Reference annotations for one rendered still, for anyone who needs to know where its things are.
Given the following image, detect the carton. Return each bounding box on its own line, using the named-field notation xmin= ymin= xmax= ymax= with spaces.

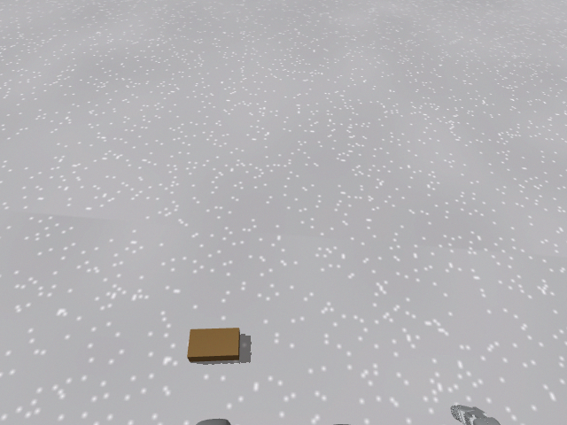
xmin=187 ymin=328 xmax=240 ymax=362

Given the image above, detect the right robot hand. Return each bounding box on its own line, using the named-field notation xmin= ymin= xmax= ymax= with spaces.
xmin=451 ymin=406 xmax=500 ymax=425

